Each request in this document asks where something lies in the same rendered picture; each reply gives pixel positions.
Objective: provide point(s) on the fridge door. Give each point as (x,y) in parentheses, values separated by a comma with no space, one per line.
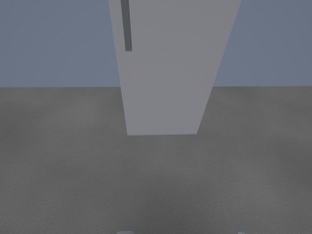
(177,48)

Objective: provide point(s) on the handle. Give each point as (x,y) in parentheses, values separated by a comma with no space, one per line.
(125,8)

